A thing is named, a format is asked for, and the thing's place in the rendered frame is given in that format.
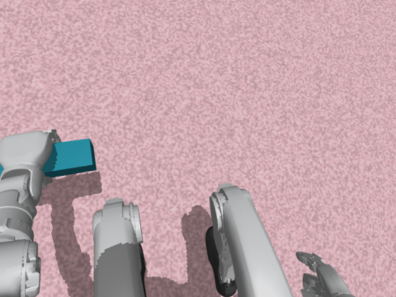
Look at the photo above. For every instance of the right robot hand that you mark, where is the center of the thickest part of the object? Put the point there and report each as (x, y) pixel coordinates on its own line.
(327, 283)

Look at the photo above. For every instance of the carton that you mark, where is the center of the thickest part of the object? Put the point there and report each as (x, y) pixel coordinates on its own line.
(69, 157)

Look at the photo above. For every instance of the left robot hand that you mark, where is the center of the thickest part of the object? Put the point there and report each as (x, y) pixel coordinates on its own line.
(28, 148)

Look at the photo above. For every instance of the left robot arm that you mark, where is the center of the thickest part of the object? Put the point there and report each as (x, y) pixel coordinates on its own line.
(20, 266)

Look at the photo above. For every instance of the right robot foot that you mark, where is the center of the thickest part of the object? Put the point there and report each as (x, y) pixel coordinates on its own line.
(225, 289)

